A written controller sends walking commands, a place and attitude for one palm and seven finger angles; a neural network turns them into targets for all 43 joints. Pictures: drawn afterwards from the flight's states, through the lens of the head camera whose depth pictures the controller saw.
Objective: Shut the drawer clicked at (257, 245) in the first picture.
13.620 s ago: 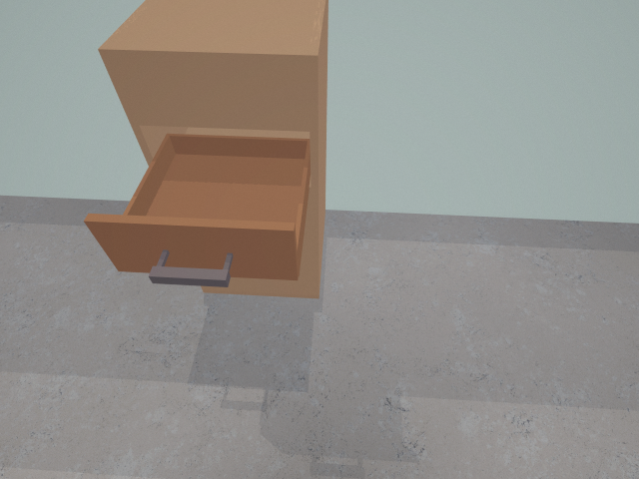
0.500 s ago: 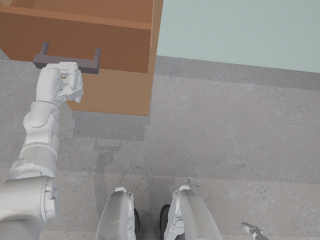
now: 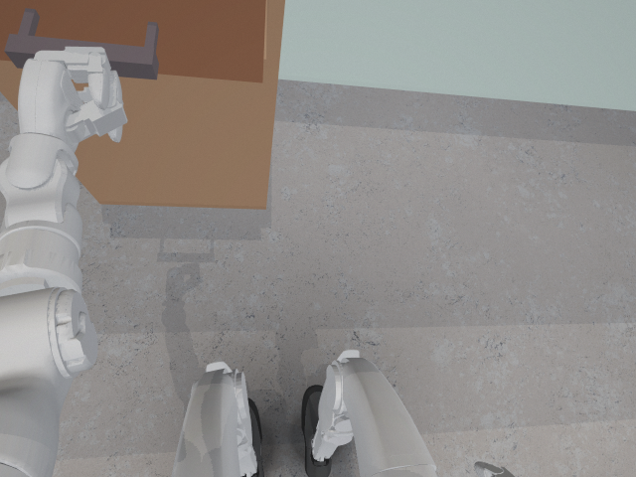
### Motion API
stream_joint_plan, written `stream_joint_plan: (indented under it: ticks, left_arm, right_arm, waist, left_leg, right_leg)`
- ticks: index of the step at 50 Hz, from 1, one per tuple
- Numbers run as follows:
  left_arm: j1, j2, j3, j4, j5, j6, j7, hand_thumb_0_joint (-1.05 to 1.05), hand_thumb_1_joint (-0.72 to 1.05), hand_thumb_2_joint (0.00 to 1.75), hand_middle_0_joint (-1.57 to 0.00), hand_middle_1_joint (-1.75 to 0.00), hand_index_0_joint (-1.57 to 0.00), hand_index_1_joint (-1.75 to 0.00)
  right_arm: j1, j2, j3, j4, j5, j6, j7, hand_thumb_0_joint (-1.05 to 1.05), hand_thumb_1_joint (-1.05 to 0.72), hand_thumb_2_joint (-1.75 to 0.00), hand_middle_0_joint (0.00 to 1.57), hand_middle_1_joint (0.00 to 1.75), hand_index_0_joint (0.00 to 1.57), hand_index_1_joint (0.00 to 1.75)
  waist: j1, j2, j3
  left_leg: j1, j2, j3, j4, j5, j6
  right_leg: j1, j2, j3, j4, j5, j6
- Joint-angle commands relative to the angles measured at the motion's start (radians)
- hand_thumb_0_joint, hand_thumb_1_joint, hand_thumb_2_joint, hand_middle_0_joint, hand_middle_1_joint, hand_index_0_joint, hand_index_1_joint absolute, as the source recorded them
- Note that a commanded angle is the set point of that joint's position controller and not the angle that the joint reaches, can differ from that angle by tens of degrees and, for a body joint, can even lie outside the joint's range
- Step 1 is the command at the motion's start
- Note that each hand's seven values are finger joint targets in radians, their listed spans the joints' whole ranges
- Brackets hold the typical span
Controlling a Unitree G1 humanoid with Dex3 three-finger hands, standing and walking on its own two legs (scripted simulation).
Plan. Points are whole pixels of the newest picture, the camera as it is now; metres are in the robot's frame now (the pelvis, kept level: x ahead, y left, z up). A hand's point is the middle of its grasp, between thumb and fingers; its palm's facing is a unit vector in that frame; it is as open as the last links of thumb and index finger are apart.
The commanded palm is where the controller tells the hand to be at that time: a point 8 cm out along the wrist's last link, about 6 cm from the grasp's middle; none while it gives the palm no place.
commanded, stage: push the drawer shut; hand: left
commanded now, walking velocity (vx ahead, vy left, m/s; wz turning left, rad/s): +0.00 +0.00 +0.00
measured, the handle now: (89, 41) +0.61 +0.23 +0.04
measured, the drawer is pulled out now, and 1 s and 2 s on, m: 0.05 0.00 0.00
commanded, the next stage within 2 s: pull the fist back off the drawer in 0.64 s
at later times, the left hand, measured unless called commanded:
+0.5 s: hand (112, 66) +0.59 +0.21 +0.03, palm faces -0.04 -1.00 -0.06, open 3.1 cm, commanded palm +0.61 +0.19 +0.04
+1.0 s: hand (109, 63) +0.59 +0.21 +0.03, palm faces -0.03 -1.00 -0.06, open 3.3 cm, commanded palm +0.60 +0.19 +0.04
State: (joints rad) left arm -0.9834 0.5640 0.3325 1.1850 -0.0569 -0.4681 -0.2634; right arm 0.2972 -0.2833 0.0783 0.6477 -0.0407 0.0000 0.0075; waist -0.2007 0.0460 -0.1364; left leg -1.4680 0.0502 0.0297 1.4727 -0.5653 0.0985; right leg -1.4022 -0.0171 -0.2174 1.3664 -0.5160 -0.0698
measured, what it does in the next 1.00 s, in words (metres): stands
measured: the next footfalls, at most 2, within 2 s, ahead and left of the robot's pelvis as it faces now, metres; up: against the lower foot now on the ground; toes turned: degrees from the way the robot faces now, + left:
none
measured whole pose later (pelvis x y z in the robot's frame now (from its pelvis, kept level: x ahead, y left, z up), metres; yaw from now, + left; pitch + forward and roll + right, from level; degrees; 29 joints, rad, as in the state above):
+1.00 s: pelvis -0.02 +0.00 -0.02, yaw -2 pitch +35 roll -10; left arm -1.29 0.76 0.31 1.29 0.04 -0.32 -0.25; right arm 0.35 -0.28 0.13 0.64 -0.07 -0.04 0.01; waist -0.31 0.04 -0.10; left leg -1.61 0.05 -0.01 1.52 -0.54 0.11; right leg -1.52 0.00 -0.24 1.38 -0.48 -0.07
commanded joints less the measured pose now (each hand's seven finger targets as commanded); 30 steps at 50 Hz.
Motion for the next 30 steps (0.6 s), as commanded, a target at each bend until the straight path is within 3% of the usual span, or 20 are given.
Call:
stream_joint_plan:
  ticks: [1,3,6,8,12,13,15,17,19,21,22,24,28,30]
  left_arm:
    - [-0.621,0.256,0.059,-0.249,-0.018,-0.06,0.02,0.0,0.9,0.9,-1.4,-1.6,-1.4,-1.6]
    - [-0.62,0.227,0.039,-0.22,-0.017,-0.047,0.019,0.0,0.9,0.9,-1.4,-1.6,-1.4,-1.6]
    - [-0.665,0.272,0.054,-0.2,-0.005,-0.039,0.023,0.0,0.9,0.9,-1.4,-1.6,-1.4,-1.6]
    - [-0.694,0.255,0.036,-0.204,-0.002,-0.031,0.024,0.0,0.9,0.9,-1.4,-1.6,-1.4,-1.6]
    - [-0.732,0.31,0.062,-0.213,0.012,-0.022,0.02,0.0,0.9,0.9,-1.4,-1.6,-1.4,-1.6]
    - [-0.732,0.293,0.048,-0.188,0.015,-0.012,0.019,0.0,0.9,0.9,-1.4,-1.6,-1.4,-1.6]
    - [-0.747,0.329,0.069,-0.165,0.017,0.0,0.02,0.0,0.9,0.9,-1.4,-1.6,-1.4,-1.6]
    - [-0.774,0.356,0.077,-0.166,0.027,0.011,0.021,0.0,0.9,0.9,-1.4,-1.6,-1.4,-1.6]
    - [-0.805,0.341,0.055,-0.173,0.036,0.016,0.021,0.0,0.9,0.9,-1.4,-1.6,-1.4,-1.6]
    - [-0.826,0.365,0.071,-0.196,0.04,0.019,0.024,0.0,0.9,0.9,-1.4,-1.6,-1.4,-1.6]
    - [-0.828,0.361,0.068,-0.192,0.045,0.024,0.024,0.0,0.9,0.9,-1.4,-1.6,-1.4,-1.6]
    - [-0.874,0.299,0.016,-0.198,0.044,0.029,0.023,0.0,0.9,0.9,-1.4,-1.6,-1.4,-1.6]
    - [-0.91,0.333,0.031,-0.193,0.048,0.051,0.039,0.0,0.9,0.9,-1.4,-1.6,-1.4,-1.6]
    - [-0.926,0.318,0.009,-0.189,0.052,0.058,0.042,0.0,0.9,0.9,-1.4,-1.6,-1.4,-1.6]
  right_arm:
    - [0.205,-0.215,-0.067,-0.025,0.001,-0.012,-0.013,0.0,-0.9,-0.9,0.2,0.3,0.2,0.3]
    - [0.209,-0.213,-0.065,-0.025,0.0,-0.01,-0.01,0.0,-0.9,-0.9,0.2,0.3,0.2,0.3]
    - [0.218,-0.22,-0.06,-0.023,-0.002,-0.008,-0.013,0.0,-0.9,-0.9,0.2,0.3,0.2,0.3]
    - [0.228,-0.22,-0.058,-0.023,-0.005,-0.01,-0.011,0.0,-0.9,-0.9,0.2,0.3,0.2,0.3]
    - [0.247,-0.223,-0.055,-0.02,-0.011,-0.007,-0.008,0.0,-0.9,-0.9,0.2,0.3,0.2,0.3]
    - [0.249,-0.224,-0.054,-0.016,-0.01,-0.005,-0.007,0.0,-0.9,-0.9,0.2,0.3,0.2,0.3]
    - [0.255,-0.228,-0.047,-0.018,-0.011,-0.003,-0.009,0.0,-0.9,-0.9,0.2,0.3,0.2,0.3]
    - [0.263,-0.229,-0.043,-0.018,-0.012,0.0,-0.011,0.0,-0.9,-0.9,0.2,0.3,0.2,0.3]
    - [0.272,-0.227,-0.043,-0.018,-0.016,0.0,-0.009,0.0,-0.9,-0.9,0.2,0.3,0.2,0.3]
    - [0.281,-0.233,-0.045,-0.015,-0.02,0.003,-0.006,0.0,-0.9,-0.9,0.2,0.3,0.2,0.3]
    - [0.285,-0.233,-0.046,-0.014,-0.02,0.005,-0.004,0.0,-0.9,-0.9,0.2,0.3,0.2,0.3]
    - [0.289,-0.229,-0.047,-0.008,-0.02,0.004,-0.004,0.0,-0.9,-0.9,0.2,0.3,0.2,0.3]
    - [0.301,-0.237,-0.042,0.005,-0.022,0.0,-0.007,0.0,-0.9,-0.9,0.2,0.3,0.2,0.3]
    - [0.302,-0.237,-0.038,0.009,-0.022,-0.005,-0.01,0.0,-0.9,-0.9,0.2,0.3,0.2,0.3]
  waist:
    - [-0.083,0.234,-0.593]
    - [-0.094,0.224,-0.573]
    - [-0.111,0.233,-0.561]
    - [-0.123,0.242,-0.573]
    - [-0.12,0.302,-0.62]
    - [-0.131,0.284,-0.601]
    - [-0.138,0.266,-0.571]
    - [-0.144,0.273,-0.585]
    - [-0.154,0.324,-0.59]
    - [-0.151,0.349,-0.623]
    - [-0.153,0.347,-0.624]
    - [-0.18,0.348,-0.597]
    - [-0.185,0.358,-0.597]
    - [-0.195,0.373,-0.578]
  left_leg:
    - [0.551,-0.003,-0.228,-0.193,0.256,-0.065]
    - [0.544,0.0,-0.235,-0.196,0.238,-0.063]
    - [0.512,0.002,-0.234,-0.186,0.213,-0.06]
    - [0.523,0.003,-0.24,-0.183,0.223,-0.059]
    - [0.563,0.007,-0.247,-0.169,0.285,-0.067]
    - [0.56,0.011,-0.257,-0.171,0.271,-0.066]
    - [0.516,0.01,-0.248,-0.164,0.257,-0.06]
    - [0.503,0.011,-0.248,-0.155,0.259,-0.057]
    - [0.552,0.017,-0.268,-0.16,0.288,-0.064]
    - [0.589,0.022,-0.28,-0.156,0.307,-0.071]
    - [0.6,0.024,-0.288,-0.156,0.322,-0.074]
    - [0.623,0.032,-0.31,-0.164,0.303,-0.074]
    - [0.594,0.026,-0.303,-0.167,0.235,-0.071]
    - [0.603,0.031,-0.313,-0.176,0.22,-0.072]
  right_leg:
    - [0.133,0.051,0.165,-0.152,0.112,0.034]
    - [0.118,0.053,0.164,-0.158,0.105,0.035]
    - [0.101,0.054,0.166,-0.149,0.092,0.036]
    - [0.09,0.053,0.164,-0.147,0.1,0.038]
    - [0.078,0.055,0.156,-0.134,0.129,0.034]
    - [0.061,0.057,0.154,-0.135,0.125,0.034]
    - [0.068,0.058,0.155,-0.134,0.115,0.037]
    - [0.07,0.058,0.157,-0.13,0.119,0.037]
    - [0.025,0.057,0.146,-0.119,0.131,0.036]
    - [0.012,0.056,0.143,-0.115,0.143,0.036]
    - [0.006,0.056,0.139,-0.113,0.152,0.036]
    - [-0.04,0.054,0.136,-0.115,0.145,0.04]
    - [-0.036,0.056,0.137,-0.121,0.122,0.039]
    - [-0.059,0.055,0.133,-0.121,0.116,0.038]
